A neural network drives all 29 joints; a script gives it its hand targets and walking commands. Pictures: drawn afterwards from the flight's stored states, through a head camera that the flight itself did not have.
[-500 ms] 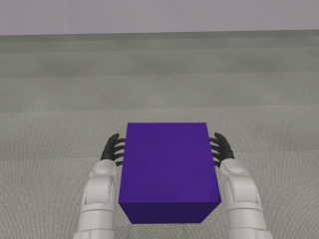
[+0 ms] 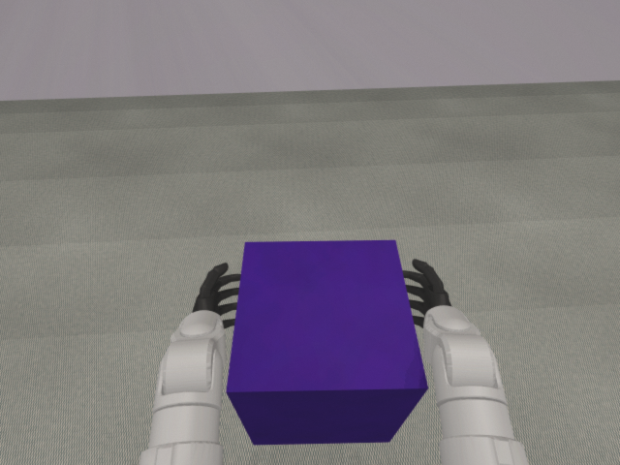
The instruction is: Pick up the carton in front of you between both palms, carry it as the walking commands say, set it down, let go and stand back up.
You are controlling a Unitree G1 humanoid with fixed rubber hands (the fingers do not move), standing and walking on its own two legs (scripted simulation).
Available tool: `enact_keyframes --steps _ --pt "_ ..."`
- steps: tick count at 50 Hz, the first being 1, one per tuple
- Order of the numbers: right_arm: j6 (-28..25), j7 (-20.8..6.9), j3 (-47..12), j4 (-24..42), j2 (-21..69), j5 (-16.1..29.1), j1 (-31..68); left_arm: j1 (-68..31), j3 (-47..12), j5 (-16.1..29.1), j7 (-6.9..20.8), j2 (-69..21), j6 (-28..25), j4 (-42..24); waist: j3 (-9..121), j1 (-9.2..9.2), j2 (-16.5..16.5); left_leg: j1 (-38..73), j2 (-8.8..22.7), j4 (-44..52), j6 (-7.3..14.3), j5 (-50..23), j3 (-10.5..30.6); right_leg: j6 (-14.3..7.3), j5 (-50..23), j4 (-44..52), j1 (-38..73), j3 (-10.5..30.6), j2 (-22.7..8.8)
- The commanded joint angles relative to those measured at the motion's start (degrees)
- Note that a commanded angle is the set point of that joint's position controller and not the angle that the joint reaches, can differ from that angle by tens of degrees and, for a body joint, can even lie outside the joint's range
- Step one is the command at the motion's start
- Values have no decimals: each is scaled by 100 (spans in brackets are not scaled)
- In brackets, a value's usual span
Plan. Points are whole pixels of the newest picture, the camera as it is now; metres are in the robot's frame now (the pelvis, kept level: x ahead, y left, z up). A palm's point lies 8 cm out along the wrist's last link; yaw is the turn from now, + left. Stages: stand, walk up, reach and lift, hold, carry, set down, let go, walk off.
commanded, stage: carry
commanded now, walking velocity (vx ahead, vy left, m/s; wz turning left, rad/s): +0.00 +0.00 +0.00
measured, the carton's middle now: (321, 347) +0.29 +0.00 -0.04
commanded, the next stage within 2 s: hold in 0.92 s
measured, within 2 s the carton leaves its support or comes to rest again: neither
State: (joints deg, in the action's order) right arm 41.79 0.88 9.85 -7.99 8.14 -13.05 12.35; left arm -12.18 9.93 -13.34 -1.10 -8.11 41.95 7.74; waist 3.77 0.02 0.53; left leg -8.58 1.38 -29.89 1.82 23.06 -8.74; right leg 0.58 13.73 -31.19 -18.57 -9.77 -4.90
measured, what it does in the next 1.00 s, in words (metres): stands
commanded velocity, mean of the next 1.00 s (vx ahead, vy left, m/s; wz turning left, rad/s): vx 0.00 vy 0.00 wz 0.00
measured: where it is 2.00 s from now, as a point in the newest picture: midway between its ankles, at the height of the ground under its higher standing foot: outside the picture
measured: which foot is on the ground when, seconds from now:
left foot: down 0.00-1.00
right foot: down 0.00-1.00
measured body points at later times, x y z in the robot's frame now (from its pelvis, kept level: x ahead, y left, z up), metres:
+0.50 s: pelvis -0.03 +0.00 +0.00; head -0.05 +0.00 +0.45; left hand +0.28 +0.15 +0.04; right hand +0.28 -0.15 +0.04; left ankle -0.08 +0.08 -0.73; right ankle +0.02 -0.13 -0.73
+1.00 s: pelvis -0.04 +0.00 +0.00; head -0.05 +0.00 +0.45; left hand +0.26 +0.15 +0.04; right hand +0.26 -0.15 +0.04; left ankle -0.08 +0.08 -0.73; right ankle +0.02 -0.13 -0.73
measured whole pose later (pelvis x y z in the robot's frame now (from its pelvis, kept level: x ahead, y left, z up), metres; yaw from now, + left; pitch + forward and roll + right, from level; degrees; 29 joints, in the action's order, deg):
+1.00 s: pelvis -0.04 +0.00 +0.00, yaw +1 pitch -1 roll -1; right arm 41.8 0.8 10.8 -8.7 8.3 -13.9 12.8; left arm -13.6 10.7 -13.9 -0.7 -8.4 41.0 10.4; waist 1.5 0.9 0.8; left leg -9.0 0.8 -29.1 3.1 19.2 -7.8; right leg -0.1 7.9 -26.5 -16.7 -6.3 -3.7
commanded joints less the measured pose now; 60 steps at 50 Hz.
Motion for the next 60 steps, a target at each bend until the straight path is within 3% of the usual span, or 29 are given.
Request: enact_keyframes --steps 1,16,46,47,48,49,50,52,54,55,60 --pt "-118 -1185 -3149 274 4880 1305 2280 -2391 -3221 1372 1201 -4916 -136 -305 1473 19 -10 30 728 352 -6 -2842 438 -166 -2120 120 1003 473 -463" --pt "-138 -1225 -3044 85 4917 1256 2461 -2444 -3000 1254 1231 -4920 -146 -42 1203 9 -31 -331 732 626 23 -1817 521 -146 -1470 385 882 527 -469" --pt "-133 -1245 -3023 40 5006 1253 2469 -2503 -3007 1276 1271 -4991 -155 -35 1310 10 -19 -426 748 574 53 -1739 538 -110 -1406 414 768 530 -471" --pt "-116 -1242 -2865 92 5012 1233 1847 -2008 -2840 1240 1284 -5173 -200 295 602 82 542 -514 -271 1093 41 -3394 1675 -259 -2169 443 2392 1144 1101" --pt "-216 -1229 -2888 403 4855 1315 2069 -2167 -2789 1232 1216 -5025 -347 124 886 -28 485 -394 -259 864 -38 -3964 1649 -319 -2400 596 2567 1420 998" --pt "-239 -1223 -2854 296 4885 1268 2106 -2102 -2753 1171 1182 -5032 -411 90 972 -46 387 -225 -255 903 -66 -4053 1724 -316 -2372 662 2546 1420 1030" --pt "-281 -1246 -2826 402 4755 1160 2133 -1872 -2599 934 1156 -4987 -402 158 845 -56 495 35 -333 1033 -118 -3885 1697 -246 -2375 690 2350 1379 1040" --pt "-322 -1323 -3127 540 4940 1309 2501 -2099 -2589 850 1111 -4949 -493 178 960 -211 215 565 -448 1005 -144 -3850 1575 -61 -2410 816 2001 1367 1098" --pt "-355 -1383 -3243 536 4914 1366 2747 -2105 -2485 833 1113 -5035 -529 377 1042 -251 148 868 -437 1091 -131 -3470 1540 -13 -2051 919 1828 1352 1157" --pt "-363 -1377 -3197 483 4900 1342 2732 -2169 -2559 908 1142 -5069 -528 368 1084 -206 119 878 -437 1113 -148 -3345 1543 -10 -1912 945 1864 1341 1179" --pt "-325 -1278 -2297 -566 5015 691 2351 -3262 -2847 1220 1460 -5062 -481 445 460 405 48 275 -407 1277 -231 -1964 1467 -166 -941 1072 1856 1275 1177"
